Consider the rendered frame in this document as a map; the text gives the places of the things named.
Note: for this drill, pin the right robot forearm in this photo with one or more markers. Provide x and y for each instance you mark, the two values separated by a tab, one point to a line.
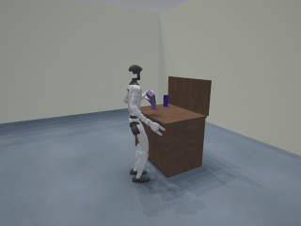
138	114

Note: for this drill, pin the table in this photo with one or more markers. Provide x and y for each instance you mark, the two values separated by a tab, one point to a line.
180	147

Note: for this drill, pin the robot thigh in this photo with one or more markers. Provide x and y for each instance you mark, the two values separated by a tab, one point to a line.
142	138
138	145

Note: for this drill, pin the sponge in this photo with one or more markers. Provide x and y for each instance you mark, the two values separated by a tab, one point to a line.
151	97

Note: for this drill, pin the robot right thigh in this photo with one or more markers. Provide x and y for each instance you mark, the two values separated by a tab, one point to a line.
142	138

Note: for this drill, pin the robot left thigh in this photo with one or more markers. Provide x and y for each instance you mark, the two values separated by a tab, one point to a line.
138	145

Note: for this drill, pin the robot left hand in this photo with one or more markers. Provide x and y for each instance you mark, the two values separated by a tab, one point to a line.
145	95

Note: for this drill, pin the robot left upper arm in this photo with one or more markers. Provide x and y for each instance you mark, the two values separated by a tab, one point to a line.
125	98

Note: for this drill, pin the robot right upper arm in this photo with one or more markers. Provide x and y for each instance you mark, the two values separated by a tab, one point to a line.
135	93

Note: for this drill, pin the robot right hand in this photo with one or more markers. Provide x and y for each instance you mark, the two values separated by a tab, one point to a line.
155	126

